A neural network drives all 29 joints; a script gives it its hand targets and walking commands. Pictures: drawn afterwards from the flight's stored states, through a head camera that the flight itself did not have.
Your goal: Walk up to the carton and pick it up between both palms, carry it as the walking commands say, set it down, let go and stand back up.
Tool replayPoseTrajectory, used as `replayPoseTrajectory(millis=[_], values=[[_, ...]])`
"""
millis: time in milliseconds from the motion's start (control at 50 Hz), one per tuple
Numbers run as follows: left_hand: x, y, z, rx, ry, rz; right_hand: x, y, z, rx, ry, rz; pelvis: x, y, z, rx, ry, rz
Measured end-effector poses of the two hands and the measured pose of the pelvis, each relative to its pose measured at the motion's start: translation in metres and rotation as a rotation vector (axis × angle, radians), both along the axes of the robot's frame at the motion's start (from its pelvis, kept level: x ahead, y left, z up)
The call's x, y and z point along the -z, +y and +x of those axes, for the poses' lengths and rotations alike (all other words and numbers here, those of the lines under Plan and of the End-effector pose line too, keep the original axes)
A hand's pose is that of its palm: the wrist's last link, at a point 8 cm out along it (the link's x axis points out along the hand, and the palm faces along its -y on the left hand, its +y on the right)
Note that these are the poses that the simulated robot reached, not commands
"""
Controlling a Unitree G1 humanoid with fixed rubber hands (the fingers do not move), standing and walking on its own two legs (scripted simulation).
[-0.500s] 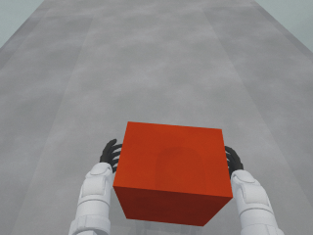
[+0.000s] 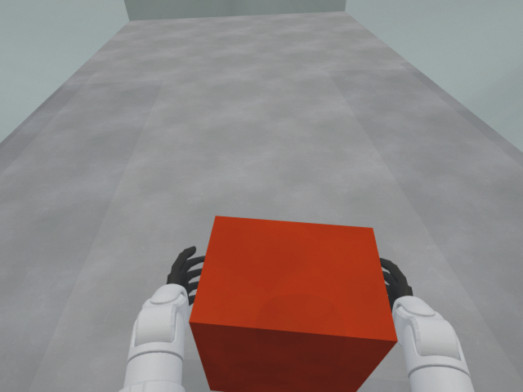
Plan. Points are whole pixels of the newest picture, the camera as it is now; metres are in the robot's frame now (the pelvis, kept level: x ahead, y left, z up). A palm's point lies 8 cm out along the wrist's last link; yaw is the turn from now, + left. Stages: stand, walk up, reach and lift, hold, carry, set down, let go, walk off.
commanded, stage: reach and lift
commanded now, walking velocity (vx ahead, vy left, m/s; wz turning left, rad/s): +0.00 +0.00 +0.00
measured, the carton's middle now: (284, 315) +0.29 -0.01 -0.04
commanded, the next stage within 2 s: hold in 1.14 s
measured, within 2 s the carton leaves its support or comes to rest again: neither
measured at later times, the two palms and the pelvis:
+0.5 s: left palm (173, 292) +0.29 +0.17 +0.04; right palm (397, 300) +0.28 -0.18 +0.03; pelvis +0.00 -0.01 +0.00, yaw +0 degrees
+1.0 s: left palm (171, 296) +0.28 +0.17 +0.04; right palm (396, 304) +0.27 -0.18 +0.02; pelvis +0.01 -0.01 +0.01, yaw +0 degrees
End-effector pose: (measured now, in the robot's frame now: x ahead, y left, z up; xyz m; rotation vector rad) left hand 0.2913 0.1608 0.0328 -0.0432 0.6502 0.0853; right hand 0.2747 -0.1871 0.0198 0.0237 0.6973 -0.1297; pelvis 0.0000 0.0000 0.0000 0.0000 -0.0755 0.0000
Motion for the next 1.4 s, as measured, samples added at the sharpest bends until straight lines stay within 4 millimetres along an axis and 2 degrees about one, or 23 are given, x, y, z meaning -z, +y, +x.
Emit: replayPoseTrajectory(millis=[140,280,640,960,1400], values=[[-0.008,-0.003,-0.002,0.002,0.005,0.000,-0.008,-0.003,-0.003,0.005,0.005,0.004,-0.001,-0.005,-0.005,0.003,-0.032,0.001],[-0.011,-0.003,-0.003,-0.004,0.016,0.004,-0.008,-0.003,-0.002,-0.002,0.017,0.006,-0.003,-0.007,-0.006,0.009,-0.027,0.001],[-0.010,0.011,-0.005,-0.047,0.012,-0.008,-0.009,0.010,0.008,-0.042,0.016,-0.005,-0.004,-0.008,0.007,0.001,-0.015,-0.004],[-0.007,0.008,-0.009,-0.045,0.016,-0.017,-0.004,0.008,0.000,-0.030,0.021,-0.001,-0.006,-0.005,0.015,0.007,-0.010,-0.003],[-0.009,0.009,-0.022,-0.059,0.013,-0.002,-0.004,0.008,-0.006,-0.052,0.019,0.001,-0.005,-0.008,0.005,0.002,-0.026,-0.001]])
